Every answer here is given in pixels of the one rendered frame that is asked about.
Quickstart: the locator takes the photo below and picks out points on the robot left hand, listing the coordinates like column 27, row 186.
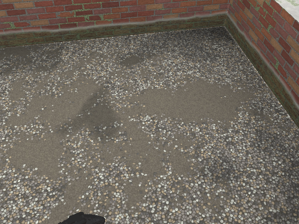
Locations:
column 81, row 218

